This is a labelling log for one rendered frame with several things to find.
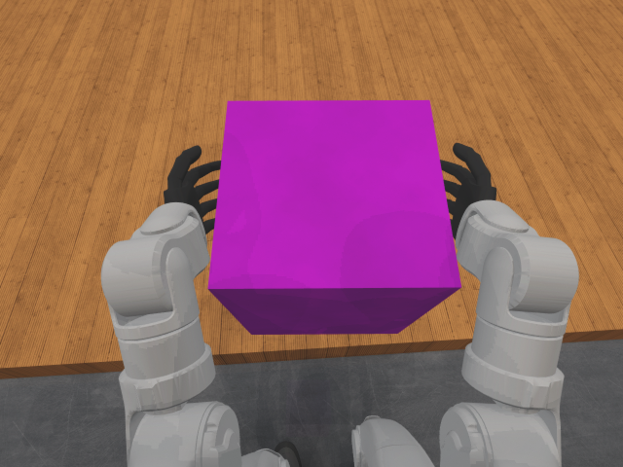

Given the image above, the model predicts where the robot left hand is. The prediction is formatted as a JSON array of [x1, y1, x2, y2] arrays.
[[164, 145, 221, 234]]

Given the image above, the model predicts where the robot right hand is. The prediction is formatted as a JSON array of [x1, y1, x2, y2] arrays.
[[440, 143, 496, 239]]

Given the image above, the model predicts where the robot left shin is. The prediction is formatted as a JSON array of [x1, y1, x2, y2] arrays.
[[257, 449, 285, 460]]

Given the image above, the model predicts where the carton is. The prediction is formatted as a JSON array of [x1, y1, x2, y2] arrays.
[[207, 100, 461, 335]]

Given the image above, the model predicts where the left robot upper arm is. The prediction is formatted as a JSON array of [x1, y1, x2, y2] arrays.
[[129, 401, 242, 467]]

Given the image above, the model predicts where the right robot upper arm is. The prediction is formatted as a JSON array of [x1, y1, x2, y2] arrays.
[[439, 402, 561, 467]]

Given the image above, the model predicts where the left robot forearm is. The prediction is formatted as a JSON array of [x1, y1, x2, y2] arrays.
[[101, 202, 216, 467]]

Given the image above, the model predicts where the right robot forearm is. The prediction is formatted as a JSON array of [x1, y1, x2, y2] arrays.
[[456, 200, 579, 467]]

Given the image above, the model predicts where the robot left foot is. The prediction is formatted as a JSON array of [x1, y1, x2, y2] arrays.
[[275, 441, 302, 467]]

